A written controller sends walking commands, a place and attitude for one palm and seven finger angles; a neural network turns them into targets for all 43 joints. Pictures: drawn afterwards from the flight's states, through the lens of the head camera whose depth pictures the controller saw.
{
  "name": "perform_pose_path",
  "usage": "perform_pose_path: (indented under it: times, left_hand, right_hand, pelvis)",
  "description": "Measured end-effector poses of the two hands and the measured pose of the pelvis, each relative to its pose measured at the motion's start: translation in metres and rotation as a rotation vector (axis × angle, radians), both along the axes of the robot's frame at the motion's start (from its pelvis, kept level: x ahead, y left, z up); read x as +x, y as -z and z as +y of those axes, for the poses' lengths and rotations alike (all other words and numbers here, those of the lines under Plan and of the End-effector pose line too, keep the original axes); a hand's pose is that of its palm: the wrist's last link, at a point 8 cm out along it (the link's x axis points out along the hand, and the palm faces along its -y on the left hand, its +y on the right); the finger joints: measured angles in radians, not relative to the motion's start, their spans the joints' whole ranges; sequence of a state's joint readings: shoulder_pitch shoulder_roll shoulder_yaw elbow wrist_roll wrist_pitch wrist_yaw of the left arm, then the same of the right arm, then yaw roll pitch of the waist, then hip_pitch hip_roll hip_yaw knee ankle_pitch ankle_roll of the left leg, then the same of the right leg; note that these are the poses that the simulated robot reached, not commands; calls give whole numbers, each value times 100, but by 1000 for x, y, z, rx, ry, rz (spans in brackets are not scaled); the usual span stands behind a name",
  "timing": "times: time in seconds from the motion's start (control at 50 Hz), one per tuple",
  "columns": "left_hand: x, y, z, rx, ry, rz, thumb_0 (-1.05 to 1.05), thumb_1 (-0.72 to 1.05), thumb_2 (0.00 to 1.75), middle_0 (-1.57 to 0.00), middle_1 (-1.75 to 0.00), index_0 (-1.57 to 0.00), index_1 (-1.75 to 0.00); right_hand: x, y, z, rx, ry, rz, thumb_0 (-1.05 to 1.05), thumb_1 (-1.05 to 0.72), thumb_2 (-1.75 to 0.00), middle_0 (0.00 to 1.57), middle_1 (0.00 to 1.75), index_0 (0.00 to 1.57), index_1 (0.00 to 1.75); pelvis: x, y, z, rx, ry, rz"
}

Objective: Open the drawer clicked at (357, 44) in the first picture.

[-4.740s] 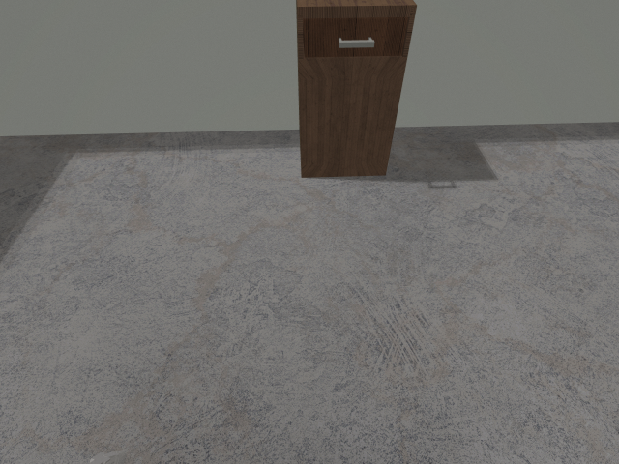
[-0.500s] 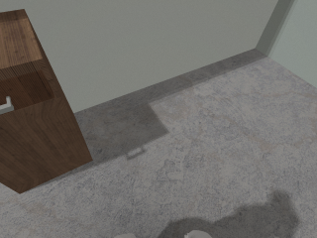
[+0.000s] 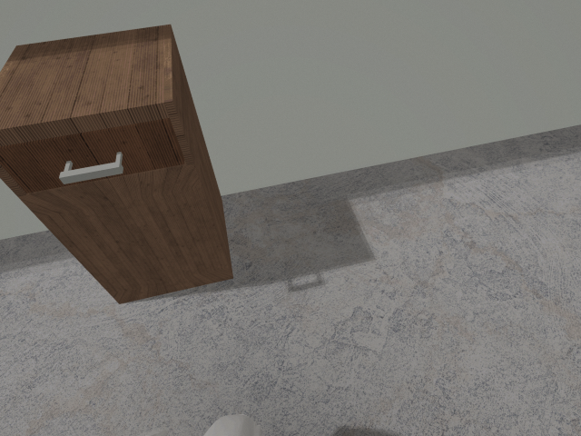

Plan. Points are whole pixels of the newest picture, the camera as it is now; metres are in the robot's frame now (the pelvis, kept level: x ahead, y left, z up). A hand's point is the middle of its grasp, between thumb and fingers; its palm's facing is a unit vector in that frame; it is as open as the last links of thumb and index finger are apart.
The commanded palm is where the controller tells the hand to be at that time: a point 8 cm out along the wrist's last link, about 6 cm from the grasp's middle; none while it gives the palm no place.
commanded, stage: turn to face it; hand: left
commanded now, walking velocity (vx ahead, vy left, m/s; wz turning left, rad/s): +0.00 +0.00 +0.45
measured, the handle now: (93, 166) +0.69 +0.51 -0.08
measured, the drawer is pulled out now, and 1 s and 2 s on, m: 0.00 0.00 0.00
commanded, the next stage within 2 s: take the last steps up to it in 0.42 s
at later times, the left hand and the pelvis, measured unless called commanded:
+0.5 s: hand out of the picture +0.00 +0.26 -0.17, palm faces +0.24 -0.93 -0.27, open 7.4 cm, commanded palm none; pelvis -0.02 +0.03 +0.00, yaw +12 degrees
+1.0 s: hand out of the picture -0.10 +0.18 -0.15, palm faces +0.41 -0.89 -0.21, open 7.4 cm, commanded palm none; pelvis +0.02 +0.04 +0.01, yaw +20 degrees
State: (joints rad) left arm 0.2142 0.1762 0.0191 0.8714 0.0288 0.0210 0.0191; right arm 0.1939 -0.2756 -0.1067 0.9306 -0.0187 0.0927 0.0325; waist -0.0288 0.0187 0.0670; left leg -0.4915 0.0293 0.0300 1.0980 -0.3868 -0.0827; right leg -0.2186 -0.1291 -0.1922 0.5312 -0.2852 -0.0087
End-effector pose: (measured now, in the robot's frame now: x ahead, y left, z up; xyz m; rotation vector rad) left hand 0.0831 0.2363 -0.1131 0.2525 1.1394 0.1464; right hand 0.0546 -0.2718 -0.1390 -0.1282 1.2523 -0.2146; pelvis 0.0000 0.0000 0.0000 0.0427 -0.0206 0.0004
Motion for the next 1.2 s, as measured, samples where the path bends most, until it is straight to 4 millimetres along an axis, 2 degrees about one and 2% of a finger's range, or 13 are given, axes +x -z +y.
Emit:
perform_pose_path:
  times: [0.1, 0.22, 0.28, 0.38, 0.5, 0.58, 0.64, 0.78, 0.88, 0.98, 1.08, 1.14, 1.2]
  left_hand:
    - [-43, 13, 15, -21, -93, 61, 1, 90, 90, -20, -30, -20, -30]
    - [-101, 41, 55, -35, -222, 161, 1, 90, 90, -20, -30, -20, -30]
    - [-117, 40, 68, -25, -261, 209, 1, 91, 90, -20, -30, -20, -30]
    - [-119, 28, 75, -24, -292, 176, 1, 91, 90, -20, -30, -20, -30]
    - [-104, 18, 63, -15, -295, 117, 1, 91, 90, -20, -30, -19, -30]
    - [-92, 14, 43, -2, -289, 64, 1, 91, 90, -20, -30, -19, -30]
    - [-92, 12, 26, 3, -288, 27, 1, 91, 90, -20, -30, -20, -30]
    - [-129, 1, -3, -35, -367, 77, 1, 91, 90, -20, -30, -20, -30]
    - [-166, 3, -12, -69, -438, 169, 1, 91, 90, -20, -30, -20, -30]
    - [-201, 9, -13, -117, -510, 276, 1, 91, 90, -20, -30, -20, -30]
    - [-224, 21, 3, -176, -566, 382, 1, 91, 90, -20, -30, -20, -30]
    - [-226, 38, 24, -210, -569, 442, 1, 91, 90, -20, -30, -20, -30]
    - [-202, 42, 54, -207, -531, 446, 1, 91, 90, -20, -30, -20, -30]
  right_hand:
    - [33, -5, 16, -18, -109, -6, 1, -91, -90, 20, 30, 20, 30]
    - [80, -11, 57, -56, -239, -111, 1, -91, -90, 20, 30, 20, 30]
    - [86, -20, 74, -59, -272, -139, 1, -91, -90, 20, 30, 20, 30]
    - [80, -24, 89, -41, -298, -122, 0, -91, -90, 20, 30, 20, 30]
    - [61, -11, 87, 2, -295, -71, 0, -91, -90, 20, 30, 21, 30]
    - [45, 7, 73, 33, -279, -26, 0, -91, -90, 20, 30, 21, 30]
    - [35, 20, 60, 52, -273, 10, 1, -91, -90, 20, 30, 20, 30]
    - [25, 9, 45, 57, -297, 91, 1, -91, -90, 20, 30, 20, 30]
    - [31, 3, 50, 39, -325, 134, 1, -91, -90, 20, 30, 20, 30]
    - [59, -1, 80, 29, -380, 129, 1, -91, -90, 19, 30, 20, 30]
    - [109, -4, 139, 26, -453, 44, 1, -91, -90, 19, 30, 20, 30]
    - [137, 0, 177, 14, -471, -48, 1, -91, -90, 20, 30, 20, 30]
    - [143, -4, 203, 19, -446, -86, 0, -91, -90, 20, 30, 20, 30]
  pelvis:
    - [-4, 2, 8, -8, -62, 13]
    - [-10, 16, 31, -36, -121, 22]
    - [-12, 11, 35, -45, -136, 13]
    - [-14, 1, 38, -55, -168, 4]
    - [-16, 0, 30, -42, -202, -1]
    - [-16, 6, 17, -22, -220, -3]
    - [-15, 10, 8, -23, -245, -17]
    - [-5, -6, 5, -1, -286, -14]
    - [5, -10, 15, -4, -317, -7]
    - [17, -10, 38, -17, -341, 3]
    - [32, -2, 76, -41, -352, 11]
    - [41, 13, 103, -58, -348, 9]
    - [52, 11, 121, -50, -326, 1]
